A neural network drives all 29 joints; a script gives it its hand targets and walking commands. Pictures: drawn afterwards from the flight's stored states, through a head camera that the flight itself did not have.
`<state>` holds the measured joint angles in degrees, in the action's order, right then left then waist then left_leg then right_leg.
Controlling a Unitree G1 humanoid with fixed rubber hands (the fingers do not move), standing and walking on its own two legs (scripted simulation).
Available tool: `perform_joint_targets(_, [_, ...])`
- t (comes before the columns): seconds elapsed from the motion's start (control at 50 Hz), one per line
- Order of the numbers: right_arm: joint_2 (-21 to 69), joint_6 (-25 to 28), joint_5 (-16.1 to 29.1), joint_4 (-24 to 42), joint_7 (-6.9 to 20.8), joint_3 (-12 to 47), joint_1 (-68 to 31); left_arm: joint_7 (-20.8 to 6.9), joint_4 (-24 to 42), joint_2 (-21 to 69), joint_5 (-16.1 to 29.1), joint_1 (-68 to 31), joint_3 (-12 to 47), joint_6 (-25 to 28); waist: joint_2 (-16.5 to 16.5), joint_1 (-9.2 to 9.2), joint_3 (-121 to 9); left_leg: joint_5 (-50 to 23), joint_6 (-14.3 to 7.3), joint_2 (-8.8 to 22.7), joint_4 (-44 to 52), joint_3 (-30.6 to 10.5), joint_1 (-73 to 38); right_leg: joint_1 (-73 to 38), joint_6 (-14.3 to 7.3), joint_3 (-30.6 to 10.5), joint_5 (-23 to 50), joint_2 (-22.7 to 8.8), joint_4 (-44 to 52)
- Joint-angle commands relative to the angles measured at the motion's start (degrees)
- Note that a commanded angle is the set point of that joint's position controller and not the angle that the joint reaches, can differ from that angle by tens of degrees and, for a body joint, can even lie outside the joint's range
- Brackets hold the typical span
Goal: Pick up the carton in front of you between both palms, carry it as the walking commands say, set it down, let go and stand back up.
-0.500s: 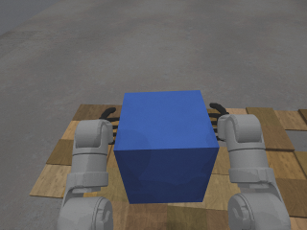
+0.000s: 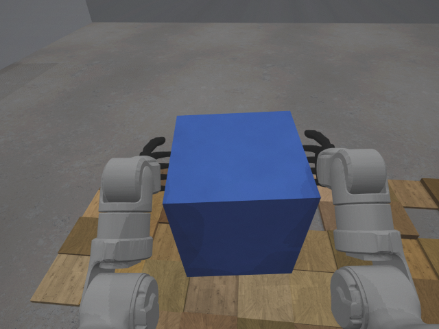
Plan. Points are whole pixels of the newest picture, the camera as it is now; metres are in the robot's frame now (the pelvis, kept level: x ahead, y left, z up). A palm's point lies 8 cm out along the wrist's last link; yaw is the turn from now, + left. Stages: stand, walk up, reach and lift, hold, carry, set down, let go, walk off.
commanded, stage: carry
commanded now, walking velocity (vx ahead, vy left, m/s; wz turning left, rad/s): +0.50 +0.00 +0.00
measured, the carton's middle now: (236, 197) +0.36 +0.00 +0.10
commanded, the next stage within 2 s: none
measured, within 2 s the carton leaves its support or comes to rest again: neither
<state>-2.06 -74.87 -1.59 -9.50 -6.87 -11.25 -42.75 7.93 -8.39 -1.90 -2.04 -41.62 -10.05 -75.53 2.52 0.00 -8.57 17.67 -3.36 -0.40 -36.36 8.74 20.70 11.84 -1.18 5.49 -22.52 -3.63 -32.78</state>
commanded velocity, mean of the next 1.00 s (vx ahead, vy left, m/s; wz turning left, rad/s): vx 0.50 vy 0.00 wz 0.00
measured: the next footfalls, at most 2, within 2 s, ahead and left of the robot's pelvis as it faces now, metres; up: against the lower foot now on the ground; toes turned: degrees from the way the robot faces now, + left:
right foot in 0.38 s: +0.30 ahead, -0.13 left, +0.01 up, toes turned -6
left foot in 0.84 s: +0.54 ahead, +0.09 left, +0.00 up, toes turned +6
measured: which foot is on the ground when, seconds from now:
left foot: down 0.00-0.40, up 0.42-0.82, down 0.84-1.00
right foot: down 0.00-0.00, up 0.02-0.36, down 0.38-0.92, up 0.94-1.00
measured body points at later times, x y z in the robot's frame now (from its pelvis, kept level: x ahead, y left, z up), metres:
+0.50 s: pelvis +0.19 -0.05 +0.00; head +0.23 -0.06 +0.45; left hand +0.55 +0.12 +0.09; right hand +0.57 -0.19 +0.08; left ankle +0.07 +0.07 -0.64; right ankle +0.26 -0.12 -0.73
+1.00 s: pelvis +0.48 +0.01 +0.00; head +0.49 +0.02 +0.45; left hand +0.83 +0.16 +0.09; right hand +0.83 -0.14 +0.09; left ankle +0.51 +0.08 -0.73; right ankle +0.33 -0.11 -0.63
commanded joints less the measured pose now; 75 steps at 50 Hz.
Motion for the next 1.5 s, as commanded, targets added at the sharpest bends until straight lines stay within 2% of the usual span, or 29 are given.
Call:
perform_joint_targets(0.0, [56.23, 0.31, 21.68, 0.15, 11.03, 26.97, -37.93, -12.16, 4.88, 56.74, 24.04, -45.01, 27.94, 0.43, -15.88, -3.21, -13.4, 1.91, -9.84, 15.54, 15.16, -29.97, -23.75, 21.11, 1.12, 2.47, -5.41, 2.54, -14.46])
perform_joint_targets(0.02, [55.96, 0.08, 21.24, -0.29, 10.97, 25.93, -38.38, -12.28, 3.03, 57.02, 23.84, -46.24, 27.14, 0.12, -17.94, -4.86, -11.37, -5.64, -14.4, 20.48, 16.11, -38.63, -30.51, 33.77, 0.77, -0.2, -14.1, 4.03, -22.45])
perform_joint_targets(0.06, [57.88, -0.18, 21.75, 0.58, 11.21, 25.66, -41.77, -12.4, -0.16, 58.98, 23.17, -45.72, 25.95, 0.02, -9.23, -5.69, -12.09, -16.16, -16.18, 21.59, 12.94, -37.01, -31.89, 40.38, -1.0, -5.13, -13.52, 1.5, -32.99])
perform_joint_targets(0.12, [62.93, 0.31, 24.74, 4.73, 12.05, 27.88, -48.65, -12.41, -1.25, 61.8, 22.2, -45.29, 24.21, 0.23, -6.74, -3.76, -14.44, -10.06, -10.37, 17.8, 15.36, -27.05, -27.14, 36.85, -0.73, -5.01, -2.6, -0.78, -30.49])
perform_joint_targets(0.2, [67.14, 1.48, 25.0, 3.31, 13.15, 28.33, -47.05, -12.54, -2.69, 64.36, 20.16, -42.68, 23.56, 1.1, -8.89, -3.53, -12.11, -11.37, -8.51, 14.64, 18.49, -17.74, -19.94, 29.2, 1.58, -2.91, 7.7, -1.29, -17.11])
perform_joint_targets(0.3, [70.75, 4.28, 23.3, 1.77, 14.39, 29.88, -40.55, -13.99, -2.74, 67.95, 19.21, -37.94, 25.06, 3.94, -11.07, -3.05, -11.41, -20.46, -4.57, 12.93, 16.58, -10.64, -18.6, 15.88, 0.69, 3.31, 13.47, 2.67, 0.02])
perform_joint_targets(0.36, [71.63, 5.65, 23.42, 4.47, 14.29, 32.76, -38.38, -14.57, 0.44, 69.23, 20.66, -37.54, 27.93, 5.62, -6.56, 0.37, -18.42, -30.95, -0.18, 8.71, -3.18, -2.34, -12.38, -8.09, -1.73, 6.66, 14.14, 4.58, 7.15])
perform_joint_targets(0.38, [70.93, 5.98, 23.89, 5.54, 14.26, 33.71, -38.94, -14.68, 0.91, 68.82, 20.87, -35.75, 28.41, 6.15, -0.39, 2.27, -23.07, -16.34, 2.21, 7.1, -16.5, -1.7, -3.16, -19.36, -3.71, -8.41, 6.07, -6.13, 8.53])
perform_joint_targets(0.4, [71.99, 6.06, 24.41, 6.17, 14.31, 34.49, -38.92, -14.46, 2.25, 66.66, 20.54, -36.22, 28.82, 6.99, 13.79, 1.62, -23.26, 7.63, 4.12, -1.51, -27.16, -2.77, 13.64, -27.3, -9.31, -35.15, 8.05, -18.93, 15.47])
perform_joint_targets(0.42, [71.87, 6.48, 24.45, 7.25, 14.0, 35.47, -39.93, -14.24, 4.86, 66.87, 21.07, -37.87, 30.03, 7.51, 12.6, 1.85, -23.02, 11.15, 2.57, 0.04, -35.39, -8.32, 20.71, -29.68, -12.35, -38.11, 8.11, -20.03, 14.72])
perform_joint_targets(0.48, [71.51, 7.66, 24.88, 10.98, 12.72, 37.26, -39.23, -14.09, 14.21, 67.91, 24.63, -42.53, 34.85, 8.62, 2.13, 1.94, -21.52, 6.11, 1.36, 4.42, -35.82, -9.64, 23.12, -24.01, -10.44, -25.15, 17.72, -15.36, 12.08])
perform_joint_targets(0.62, [65.8, 8.36, 20.61, 15.51, 9.99, 39.38, -31.42, -14.76, 19.15, 64.54, 26.13, -37.38, 38.47, 8.41, 3.94, 2.75, -21.73, 3.16, 3.11, 4.11, -17.61, -6.15, 23.0, -23.95, -11.36, -14.05, 31.62, -12.94, 11.79])
perform_joint_targets(0.72, [62.08, 7.25, 18.03, 12.53, 10.66, 39.33, -27.47, -16.08, 13.71, 62.06, 24.22, -31.52, 38.56, 7.43, 6.4, 3.31, -17.98, -9.92, 2.13, 1.36, -4.28, -2.1, 16.7, -21.72, -7.89, -5.83, 43.25, -8.94, 8.26])
perform_joint_targets(0.78, [61.53, 6.64, 17.86, 8.75, 12.18, 37.84, -27.01, -16.28, 9.55, 61.67, 22.99, -30.42, 37.78, 7.52, 6.61, 4.5, -14.39, -16.4, 0.94, 1.83, 3.9, -3.0, 17.92, -25.08, -6.58, -5.99, 42.66, -8.81, 5.79])
perform_joint_targets(0.84, [61.45, 6.58, 17.76, 4.06, 13.78, 34.87, -26.4, -16.25, 5.98, 63.05, 22.78, -31.42, 37.49, 7.98, 3.15, 0.97, -12.93, -21.76, -0.42, 1.32, 13.35, -0.91, 1.49, -16.66, -3.27, -3.09, 42.84, -8.57, -0.72])
perform_joint_targets(0.86, [60.87, 6.98, 16.96, 2.79, 14.03, 33.77, -25.84, -16.17, 6.06, 63.66, 22.34, -31.53, 37.43, 7.85, -2.57, 0.8, -14.04, -19.1, 0.83, -3.41, 16.65, 3.04, -7.58, -12.19, -1.48, 1.7, 40.64, -3.84, -6.0])
perform_joint_targets(0.88, [61.01, 7.55, 16.56, 2.69, 14.31, 32.87, -26.26, -16.28, 6.79, 64.6, 22.87, -34.19, 37.35, 7.94, -6.89, -1.12, -16.15, -18.89, -0.22, -0.14, 15.18, -3.05, -22.8, 0.41, 0.87, 2.92, 30.26, -1.0, -14.88])
perform_joint_targets(0.9, [61.21, 8.2, 16.54, 1.57, 14.48, 32.68, -25.64, -16.57, 7.74, 65.85, 23.85, -36.81, 37.48, 7.84, -20.92, -3.28, -20.8, -32.21, -6.89, 11.99, 10.61, -21.68, -37.6, 16.97, 3.19, 2.33, 13.53, 3.62, -31.03])
perform_joint_targets(0.92, [62.67, 8.48, 17.68, 1.63, 14.61, 32.58, -25.22, -16.56, 7.75, 66.79, 24.19, -38.77, 38.12, 8.23, -21.54, -4.03, -20.88, -41.46, -10.06, 17.68, 11.94, -30.24, -41.29, 27.44, 3.45, -0.5, -6.91, 7.59, -42.07])
perform_joint_targets(0.96, [65.54, 8.91, 20.95, 7.67, 14.68, 34.86, -31.15, -15.92, 8.63, 68.23, 24.53, -38.68, 37.41, 9.09, -9.51, -4.95, -18.91, -36.81, -9.27, 17.23, 11.59, -27.46, -36.81, 32.96, 0.98, -5.56, -5.21, 3.48, -43.47])
perform_joint_targets(0.98, [66.74, 9.06, 22.67, 10.83, 14.62, 36.19, -34.25, -15.37, 9.04, 68.85, 24.3, -38.21, 37.09, 9.2, -7.32, -4.43, -17.94, -34.11, -8.21, 16.78, 12.46, -25.96, -34.46, 33.83, 0.21, -5.81, -2.86, 2.06, -39.82])
perform_joint_targets(1.08, [67.07, 8.51, 26.52, 17.12, 14.23, 39.46, -36.91, -12.27, 11.23, 66.44, 21.63, -32.7, 35.9, 9.02, -9.49, -3.89, -18.07, -24.67, -9.51, 15.14, 16.17, -20.72, -29.37, 33.92, 0.32, -3.08, 2.77, 1.67, -31.12])
perform_joint_targets(1.2, [64.21, 7.17, 25.97, 12.59, 14.86, 39.56, -32.93, -11.52, 9.52, 59.83, 16.72, -28.25, 33.75, 7.61, -8.32, -5.68, -12.51, -36.4, -6.34, 9.47, 14.75, -10.42, -23.61, 25.01, -0.1, 2.61, 22.19, 5.05, -3.45])
perform_joint_targets(1.28, [65.0, 6.37, 25.03, 8.38, 15.62, 38.4, -29.15, -12.73, 6.31, 58.98, 15.61, -24.02, 32.37, 6.8, -5.55, 0.6, -18.58, -39.03, -0.83, 4.85, -4.99, -0.91, -9.08, -13.04, -2.59, 5.78, 35.03, 6.99, 8.64])
perform_joint_targets(1.3, [66.01, 5.98, 24.75, 8.13, 15.95, 38.52, -29.98, -13.08, 5.76, 58.52, 15.19, -22.65, 31.91, 6.8, 5.59, 2.28, -22.57, -3.4, 1.29, 0.73, -20.61, -3.66, 6.72, -29.23, -7.98, -14.22, 50.71, -9.38, 3.7])
perform_joint_targets(1.32, [67.35, 5.21, 24.62, 6.25, 16.11, 37.29, -28.7, -12.94, 3.8, 57.23, 14.57, -20.76, 30.47, 6.81, 12.65, 4.26, -29.19, 12.87, 3.08, -3.94, -39.71, -8.34, 19.69, -38.64, -18.96, -34.86, 37.08, -20.44, 6.42])
perform_joint_targets(1.34, [67.43, 5.11, 24.16, 7.12, 16.22, 37.34, -26.78, -13.14, 5.24, 60.03, 15.51, -18.77, 31.78, 6.94, 6.91, 4.37, -28.54, 9.94, 1.66, 0.54, -44.82, -13.12, 22.41, -32.99, -19.15, -36.55, 20.06, -19.19, 9.36])
perform_joint_targets(1.4, [70.11, 5.42, 22.91, 13.03, 15.83, 37.17, -26.98, -13.98, 17.56, 67.51, 20.42, -28.78, 37.21, 7.43, -1.2, 2.97, -21.74, 2.71, 2.42, 4.83, -39.51, -12.37, 22.33, -18.5, -14.55, -26.34, 18.06, -13.53, 12.3])
perform_joint_targets(1.48, [68.78, 7.17, 18.84, 17.14, 13.43, 39.28, -20.35, -15.95, 22.83, 70.27, 25.62, -29.13, 43.11, 8.13, 1.7, 1.62, -20.66, 3.6, 4.19, 5.69, -25.14, -9.28, 17.19, -11.12, -12.99, -16.79, 16.07, -10.99, 15.27])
